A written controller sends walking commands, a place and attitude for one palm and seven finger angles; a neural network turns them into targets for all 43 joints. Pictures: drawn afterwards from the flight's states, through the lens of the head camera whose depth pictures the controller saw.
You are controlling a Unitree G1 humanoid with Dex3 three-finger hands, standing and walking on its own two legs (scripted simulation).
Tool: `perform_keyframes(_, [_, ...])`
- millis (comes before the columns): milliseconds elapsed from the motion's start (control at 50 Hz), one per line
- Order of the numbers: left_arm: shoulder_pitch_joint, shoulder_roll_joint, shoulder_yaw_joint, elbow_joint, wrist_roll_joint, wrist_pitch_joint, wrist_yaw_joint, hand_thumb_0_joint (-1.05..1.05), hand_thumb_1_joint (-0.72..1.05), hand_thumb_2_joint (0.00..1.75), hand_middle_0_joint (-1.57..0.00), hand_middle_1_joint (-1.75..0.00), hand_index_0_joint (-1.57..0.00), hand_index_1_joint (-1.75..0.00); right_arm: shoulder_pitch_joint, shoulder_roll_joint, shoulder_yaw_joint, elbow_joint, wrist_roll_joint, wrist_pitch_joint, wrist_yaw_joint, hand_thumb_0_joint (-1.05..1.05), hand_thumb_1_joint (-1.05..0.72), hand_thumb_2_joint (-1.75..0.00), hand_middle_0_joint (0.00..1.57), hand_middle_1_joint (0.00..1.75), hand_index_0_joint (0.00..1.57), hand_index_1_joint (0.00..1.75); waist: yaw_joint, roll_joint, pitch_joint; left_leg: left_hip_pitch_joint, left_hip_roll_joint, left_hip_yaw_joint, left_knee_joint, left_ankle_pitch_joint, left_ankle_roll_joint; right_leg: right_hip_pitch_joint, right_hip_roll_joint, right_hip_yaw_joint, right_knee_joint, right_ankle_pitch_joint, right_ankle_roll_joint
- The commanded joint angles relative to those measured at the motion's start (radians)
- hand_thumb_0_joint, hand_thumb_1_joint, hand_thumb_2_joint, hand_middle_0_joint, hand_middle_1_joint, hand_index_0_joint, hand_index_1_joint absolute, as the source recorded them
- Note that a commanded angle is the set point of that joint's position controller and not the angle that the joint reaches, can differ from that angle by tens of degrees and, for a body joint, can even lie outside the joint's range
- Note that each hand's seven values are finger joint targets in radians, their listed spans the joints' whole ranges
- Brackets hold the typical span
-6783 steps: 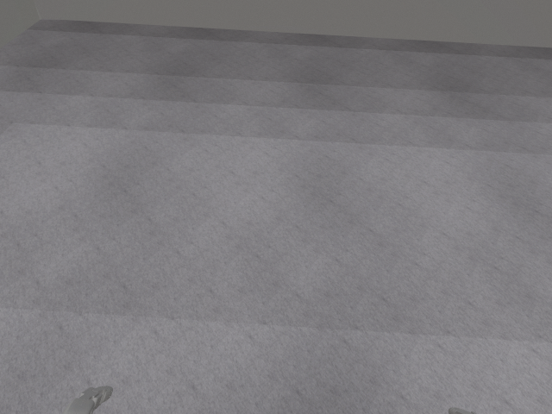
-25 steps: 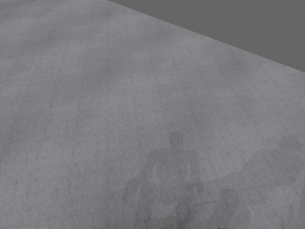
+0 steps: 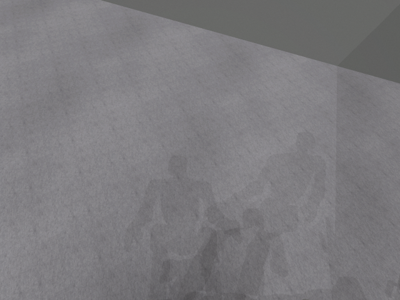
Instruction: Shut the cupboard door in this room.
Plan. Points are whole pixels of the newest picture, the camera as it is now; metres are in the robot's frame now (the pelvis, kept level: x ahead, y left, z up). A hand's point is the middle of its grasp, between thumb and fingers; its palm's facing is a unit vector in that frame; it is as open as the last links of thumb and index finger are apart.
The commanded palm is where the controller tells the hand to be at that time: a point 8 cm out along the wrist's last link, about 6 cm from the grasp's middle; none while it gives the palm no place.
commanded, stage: turn to face it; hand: left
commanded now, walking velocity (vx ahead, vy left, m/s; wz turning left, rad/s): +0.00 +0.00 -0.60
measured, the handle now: out of the picture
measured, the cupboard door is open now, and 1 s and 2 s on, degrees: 7 7 7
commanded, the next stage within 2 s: none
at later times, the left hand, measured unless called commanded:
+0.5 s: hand (144, 279) +0.17 +0.13 -0.14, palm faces -0.31 -0.91 -0.26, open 7.4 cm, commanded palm none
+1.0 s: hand (138, 253) +0.23 +0.16 -0.16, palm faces -0.52 -0.83 -0.20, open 7.4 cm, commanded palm none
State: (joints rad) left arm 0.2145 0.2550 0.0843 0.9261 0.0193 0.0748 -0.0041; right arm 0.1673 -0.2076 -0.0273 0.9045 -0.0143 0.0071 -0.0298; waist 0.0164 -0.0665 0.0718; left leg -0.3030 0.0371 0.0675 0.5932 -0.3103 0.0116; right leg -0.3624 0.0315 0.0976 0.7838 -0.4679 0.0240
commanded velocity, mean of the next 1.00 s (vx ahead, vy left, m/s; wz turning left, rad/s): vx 0.00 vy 0.00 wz -0.60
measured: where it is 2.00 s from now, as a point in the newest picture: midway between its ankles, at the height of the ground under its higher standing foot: outside the picture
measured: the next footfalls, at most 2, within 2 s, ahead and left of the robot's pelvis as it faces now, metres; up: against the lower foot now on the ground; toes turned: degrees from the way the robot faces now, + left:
right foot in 0.38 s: +0.01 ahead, -0.14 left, +0.00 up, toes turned -19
left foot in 0.78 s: +0.13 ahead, +0.08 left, +0.00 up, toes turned -25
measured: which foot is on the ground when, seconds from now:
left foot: down 0.00-0.38, up 0.40-0.76, down 0.78-1.00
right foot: up 0.00-0.36, down 0.38-0.78, up 0.80-1.00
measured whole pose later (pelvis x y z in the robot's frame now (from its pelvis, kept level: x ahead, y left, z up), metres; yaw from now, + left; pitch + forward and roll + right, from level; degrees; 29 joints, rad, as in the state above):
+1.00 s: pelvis +0.05 +0.01 +0.01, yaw -36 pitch +1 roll -3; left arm 0.20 0.29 0.10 0.90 0.03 0.09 -0.04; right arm 0.19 -0.18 0.00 0.86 -0.02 0.01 -0.03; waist 0.02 -0.04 0.08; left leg -0.23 0.11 0.15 0.48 -0.27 0.02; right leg -0.51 -0.01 -0.01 1.14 -0.43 0.07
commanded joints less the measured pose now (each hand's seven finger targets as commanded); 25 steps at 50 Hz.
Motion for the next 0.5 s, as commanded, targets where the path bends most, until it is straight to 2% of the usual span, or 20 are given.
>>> perform_keyframes(0, [-0.045,0.094,0.031,-0.108,0.004,-0.015,-0.012,0.0,0.9,0.9,-0.2,-0.3,-0.2,-0.3,0.071,-0.205,-0.041,-0.069,-0.019,-0.015,-0.025,0.0,-0.9,-0.9,0.2,0.3,0.2,0.3,-0.025,0.261,-0.062,0.14,0.342,-0.255,-0.267,0.543,0.138,-0.184,-0.046,-0.039,0.405,-0.059,0.021])
perform_keyframes(20, [-0.04,0.087,0.028,-0.109,0.003,-0.013,-0.021,0.0,0.9,0.9,-0.2,-0.3,-0.2,-0.3,0.038,-0.193,-0.036,-0.077,-0.017,-0.016,-0.025,0.0,-0.9,-0.9,0.2,0.3,0.2,0.3,-0.011,0.256,-0.06,0.163,0.32,-0.188,-0.252,0.565,0.129,-0.2,-0.058,-0.061,0.392,-0.036,0.027])
perform_keyframes(60, [-0.05,0.069,0.022,-0.114,0.0,-0.007,-0.027,0.0,0.9,0.9,-0.2,-0.3,-0.2,-0.3,0.067,-0.185,-0.037,-0.07,-0.018,-0.015,-0.025,0.0,-0.9,-0.9,0.2,0.3,0.2,0.3,-0.019,0.241,-0.082,0.223,0.28,-0.105,-0.233,0.62,0.111,-0.197,-0.054,-0.083,0.363,0.012,0.035])
perform_keyframes(120, [-0.087,0.061,0.016,-0.135,0.0,-0.005,-0.032,0.0,0.9,0.9,-0.2,-0.3,-0.2,-0.3,0.102,-0.189,-0.046,-0.056,-0.014,-0.014,-0.021,0.0,-0.9,-0.9,0.2,0.3,0.2,0.3,-0.038,0.229,-0.108,0.281,0.302,-0.069,-0.222,0.601,0.124,-0.187,-0.07,-0.116,0.264,0.031,0.038])
perform_keyframes(180, [-0.13,0.045,0.009,-0.157,0.001,-0.008,-0.036,0.0,0.9,0.9,-0.2,-0.3,-0.2,-0.3,0.123,-0.201,-0.056,-0.042,-0.016,-0.012,-0.012,0.0,-0.9,-0.9,0.2,0.3,0.2,0.3,-0.056,0.238,-0.115,0.271,0.31,-0.023,-0.208,0.599,0.12,-0.126,-0.064,-0.148,0.133,0.05,0.029])
perform_keyframes(240, [-0.125,0.047,0.006,-0.162,0.003,-0.016,-0.035,0.0,0.9,0.9,-0.2,-0.3,-0.2,-0.3,0.109,-0.215,-0.067,-0.04,-0.017,-0.008,-0.003,0.0,-0.9,-0.9,0.2,0.3,0.2,0.3,-0.056,0.284,-0.122,0.263,0.322,0.02,-0.163,0.608,0.109,-0.052,-0.047,-0.184,0.002,0.058,0.011])
perform_keyframes(280, [-0.096,0.055,0.008,-0.159,0.002,-0.022,-0.033,0.0,0.9,0.9,-0.2,-0.3,-0.2,-0.3,0.088,-0.224,-0.071,-0.043,-0.015,-0.006,0.001,0.0,-0.9,-0.9,0.2,0.3,0.2,0.3,-0.035,0.275,-0.12,0.213,0.33,0.037,-0.121,0.557,0.083,0.039,-0.045,-0.187,-0.118,0.118,-0.007])
perform_keyframes(300, [-0.053,0.069,0.012,-0.145,0.003,-0.026,-0.032,0.0,0.9,0.9,-0.2,-0.3,-0.2,-0.3,0.071,-0.227,-0.073,-0.044,-0.011,-0.004,0.003,0.0,-0.9,-0.9,0.2,0.3,0.2,0.3,-0.008,0.239,-0.125,0.169,0.311,0.062,-0.064,0.505,0.053,0.12,-0.037,-0.197,-0.214,0.214,-0.016])
perform_keyframes(320, [0.021,0.106,0.021,-0.124,0.007,-0.035,-0.027,0.0,0.9,0.9,-0.2,-0.3,-0.2,-0.3,0.059,-0.219,-0.074,-0.051,-0.004,-0.003,0.009,0.0,-0.9,-0.9,0.2,0.3,0.2,0.3,0.03,0.168,-0.147,0.083,0.273,0.103,0.057,0.415,0.009,0.254,-0.061,-0.162,-0.327,0.342,-0.035])
perform_keyframes(340, [0.097,0.211,0.039,-0.108,0.017,-0.049,-0.015,0.0,0.9,0.9,-0.2,-0.3,-0.2,-0.3,0.046,-0.15,-0.059,-0.083,0.004,0.002,0.014,0.0,-0.9,-0.9,0.2,0.3,0.2,0.3,0.07,-0.127,-0.172,-0.121,0.147,0.166,0.285,0.025,-0.058,0.405,-0.271,0.118,-0.43,0.569,-0.109])
perform_keyframes(360, [0.124,0.275,0.049,-0.091,0.005,-0.049,-0.002,0.0,0.9,0.9,-0.2,-0.3,-0.2,-0.3,-0.004,-0.121,-0.044,-0.125,0.002,0.014,0.01,0.0,-0.9,-0.9,0.2,0.3,0.2,0.3,0.079,-0.245,-0.143,-0.286,0.036,0.083,0.493,-0.36,-0.086,0.374,-0.424,0.322,-0.431,0.87,-0.214])
perform_keyframes(380, [0.119,0.271,0.045,-0.096,-0.001,-0.046,0.007,0.0,0.9,0.9,-0.2,-0.3,-0.2,-0.3,0.003,-0.139,-0.041,-0.12,0.003,0.03,0.004,0.0,-0.9,-0.9,0.2,0.3,0.2,0.3,0.068,-0.181,-0.135,-0.297,0.06,-0.04,0.598,-0.313,-0.075,0.31,-0.434,0.3,-0.455,0.723,-0.253])
perform_keyframes(400, [0.052,0.226,0.043,-0.117,0.002,-0.045,0.015,0.0,0.9,0.9,-0.2,-0.3,-0.2,-0.3,-0.018,-0.126,-0.045,-0.119,0.001,0.03,0.004,0.0,-0.9,-0.9,0.2,0.3,0.2,0.3,0.043,-0.155,-0.082,-0.361,0.072,-0.075,0.621,-0.239,-0.074,0.288,-0.371,0.262,-0.471,0.617,-0.237])
perform_keyframes(420, [-0.009,0.199,0.039,-0.13,0.001,-0.044,0.021,0.0,0.9,0.9,-0.2,-0.3,-0.2,-0.3,-0.016,-0.132,-0.049,-0.107,0.0,0.028,0.004,0.0,-0.9,-0.9,0.2,0.3,0.2,0.3,0.019,-0.179,-0.083,-0.368,0.081,-0.081,0.63,-0.174,-0.081,0.282,-0.33,0.252,-0.468,0.579,-0.218])
perform_keyframes(440, [-0.046,0.174,0.025,-0.141,-0.002,-0.047,0.02,0.0,0.9,0.9,-0.2,-0.3,-0.2,-0.3,-0.006,-0.15,-0.049,-0.091,-0.003,0.027,0.008,0.0,-0.9,-0.9,0.2,0.3,0.2,0.3,0.0,-0.146,-0.086,-0.34,0.088,-0.084,0.623,-0.111,-0.091,0.263,-0.29,0.181,-0.45,0.598,-0.203])
perform_keyframes(460, [-0.055,0.157,0.019,-0.146,-0.004,-0.053,0.018,0.0,0.9,0.9,-0.2,-0.3,-0.2,-0.3,0.01,-0.146,-0.049,-0.081,-0.004,0.026,0.012,0.0,-0.9,-0.9,0.2,0.3,0.2,0.3,-0.014,-0.123,-0.103,-0.305,0.081,-0.079,0.598,-0.076,-0.098,0.25,-0.263,0.134,-0.435,0.649,-0.19])
perform_keyframes(480, [-0.044,0.152,0.018,-0.145,-0.004,-0.059,0.016,0.0,0.9,0.9,-0.2,-0.3,-0.2,-0.3,0.018,-0.138,-0.049,-0.074,-0.004,0.028,0.014,0.0,-0.9,-0.9,0.2,0.3,0.2,0.3,-0.019,-0.095,-0.119,-0.276,0.069,-0.071,0.571,-0.056,-0.103,0.238,-0.245,0.116,-0.426,0.676,-0.183])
